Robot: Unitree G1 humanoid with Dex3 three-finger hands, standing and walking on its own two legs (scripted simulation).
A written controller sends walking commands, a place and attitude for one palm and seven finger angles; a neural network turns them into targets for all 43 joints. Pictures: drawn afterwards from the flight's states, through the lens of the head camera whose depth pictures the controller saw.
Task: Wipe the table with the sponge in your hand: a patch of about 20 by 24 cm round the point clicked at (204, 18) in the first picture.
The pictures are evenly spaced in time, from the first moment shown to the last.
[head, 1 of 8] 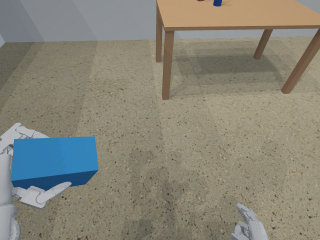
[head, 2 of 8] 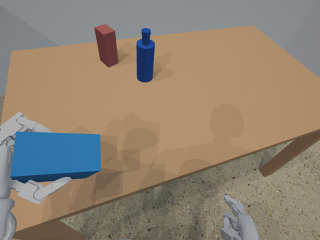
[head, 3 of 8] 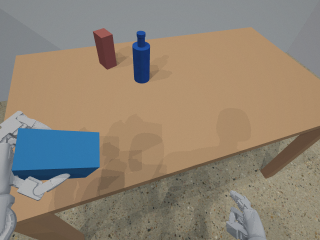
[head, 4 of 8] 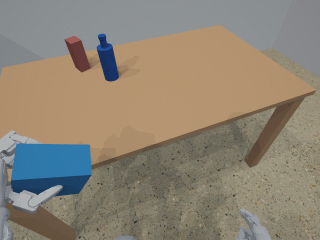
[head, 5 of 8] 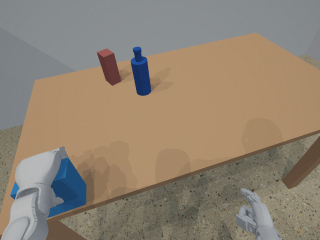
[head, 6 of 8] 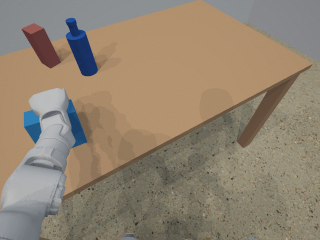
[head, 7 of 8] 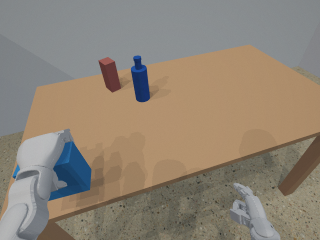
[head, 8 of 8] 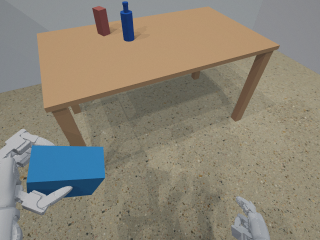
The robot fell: no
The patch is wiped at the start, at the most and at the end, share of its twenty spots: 0.00 0.95 0.95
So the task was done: yes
